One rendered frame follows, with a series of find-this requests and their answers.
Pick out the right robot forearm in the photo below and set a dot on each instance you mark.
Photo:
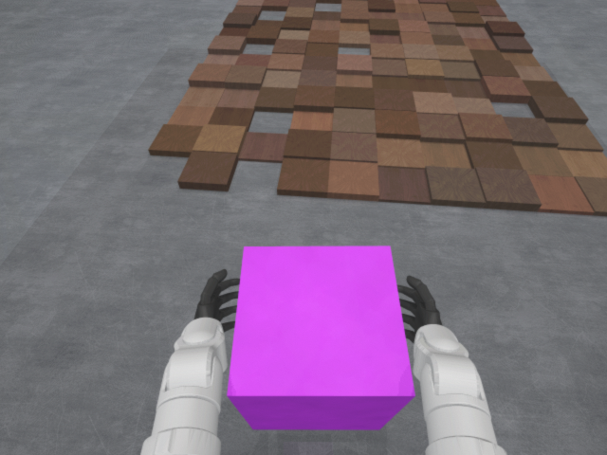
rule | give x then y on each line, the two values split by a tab
453	398

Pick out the left robot forearm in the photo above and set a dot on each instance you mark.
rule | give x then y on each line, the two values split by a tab
189	401

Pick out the left robot hand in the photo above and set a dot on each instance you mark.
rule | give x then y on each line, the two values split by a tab
210	301

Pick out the carton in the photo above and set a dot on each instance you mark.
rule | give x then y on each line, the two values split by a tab
319	340

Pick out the right robot hand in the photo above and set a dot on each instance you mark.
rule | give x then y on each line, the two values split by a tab
424	307

